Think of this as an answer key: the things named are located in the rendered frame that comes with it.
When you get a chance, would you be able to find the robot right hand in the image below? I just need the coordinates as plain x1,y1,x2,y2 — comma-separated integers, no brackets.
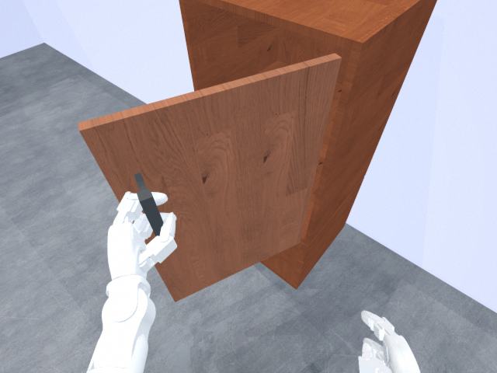
358,311,420,373

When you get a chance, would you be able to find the left robot forearm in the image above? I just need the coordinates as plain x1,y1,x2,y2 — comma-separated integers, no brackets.
86,274,156,373

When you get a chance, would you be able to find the robot left hand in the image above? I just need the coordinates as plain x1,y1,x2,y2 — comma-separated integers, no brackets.
107,191,177,280

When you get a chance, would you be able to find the handle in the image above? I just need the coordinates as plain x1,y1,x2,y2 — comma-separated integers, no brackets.
134,173,164,236

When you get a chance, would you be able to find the cupboard door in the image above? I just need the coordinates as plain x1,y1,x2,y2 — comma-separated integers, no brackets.
78,53,342,302

